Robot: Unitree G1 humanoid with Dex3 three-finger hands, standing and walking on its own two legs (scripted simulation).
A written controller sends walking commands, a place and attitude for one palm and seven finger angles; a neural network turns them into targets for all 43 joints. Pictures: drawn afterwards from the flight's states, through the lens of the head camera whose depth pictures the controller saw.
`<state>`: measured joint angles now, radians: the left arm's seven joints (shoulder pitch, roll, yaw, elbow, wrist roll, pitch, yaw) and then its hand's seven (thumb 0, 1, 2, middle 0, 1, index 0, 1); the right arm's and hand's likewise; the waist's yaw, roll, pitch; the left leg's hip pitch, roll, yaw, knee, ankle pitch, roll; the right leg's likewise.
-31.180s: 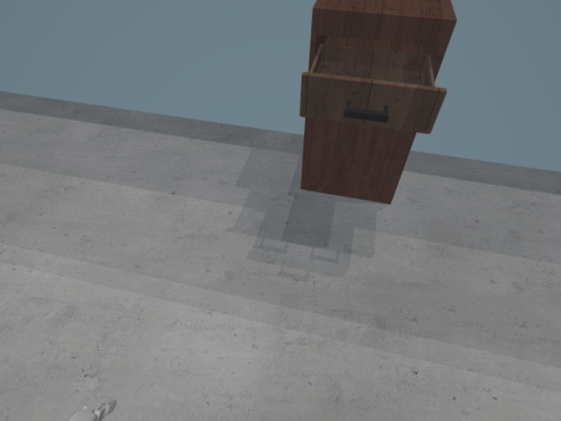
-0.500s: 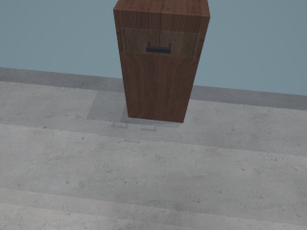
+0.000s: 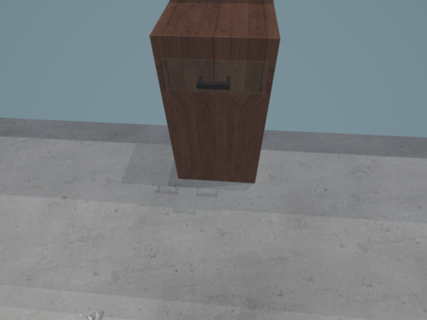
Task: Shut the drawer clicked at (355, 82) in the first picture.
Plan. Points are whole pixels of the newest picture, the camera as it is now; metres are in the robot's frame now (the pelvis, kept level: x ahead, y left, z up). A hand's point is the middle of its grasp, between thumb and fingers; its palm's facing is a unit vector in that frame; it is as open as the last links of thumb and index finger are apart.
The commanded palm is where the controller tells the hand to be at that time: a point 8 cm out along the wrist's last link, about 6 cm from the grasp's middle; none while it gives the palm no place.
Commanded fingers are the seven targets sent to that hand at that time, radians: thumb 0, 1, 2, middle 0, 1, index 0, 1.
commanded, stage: let the arm hang, fingers relaxed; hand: left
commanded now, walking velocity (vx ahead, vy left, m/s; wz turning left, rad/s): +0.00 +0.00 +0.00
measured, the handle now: (213, 82) +0.95 +0.04 -0.08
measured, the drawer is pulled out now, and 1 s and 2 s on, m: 0.00 0.00 0.00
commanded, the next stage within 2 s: look to check the result in 0.10 s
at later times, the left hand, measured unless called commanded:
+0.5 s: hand out of the picture +0.09 +0.23 -0.15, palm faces -0.01 -0.94 -0.34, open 7.4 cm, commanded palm none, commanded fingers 0.00 0.90 0.90 -0.20 -0.30 -0.20 -0.30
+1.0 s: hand out of the picture +0.12 +0.23 -0.15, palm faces -0.02 -0.94 -0.33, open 7.4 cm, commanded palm none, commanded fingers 0.00 0.90 0.90 -0.20 -0.30 -0.20 -0.30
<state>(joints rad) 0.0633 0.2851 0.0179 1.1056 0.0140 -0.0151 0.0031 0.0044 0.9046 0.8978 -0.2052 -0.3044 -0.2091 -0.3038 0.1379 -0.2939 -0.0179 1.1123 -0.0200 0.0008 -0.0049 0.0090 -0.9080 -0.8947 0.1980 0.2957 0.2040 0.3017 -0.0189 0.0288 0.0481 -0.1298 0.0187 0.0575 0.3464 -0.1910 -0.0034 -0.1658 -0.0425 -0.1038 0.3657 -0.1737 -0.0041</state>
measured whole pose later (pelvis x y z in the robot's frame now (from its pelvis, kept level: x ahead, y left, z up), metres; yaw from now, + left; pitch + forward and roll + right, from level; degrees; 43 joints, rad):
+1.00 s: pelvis +0.03 -0.01 +0.00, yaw +0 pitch -1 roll +0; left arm 0.08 0.31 0.02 1.13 0.01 -0.02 0.00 0.01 0.90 0.90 -0.20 -0.30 -0.21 -0.30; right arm 0.13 -0.32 -0.01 1.12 -0.02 0.00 -0.01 0.01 -0.91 -0.89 0.20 0.30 0.20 0.30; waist -0.02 0.02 0.05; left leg -0.07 0.04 0.05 0.29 -0.20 -0.02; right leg -0.10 -0.01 -0.11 0.30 -0.18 -0.02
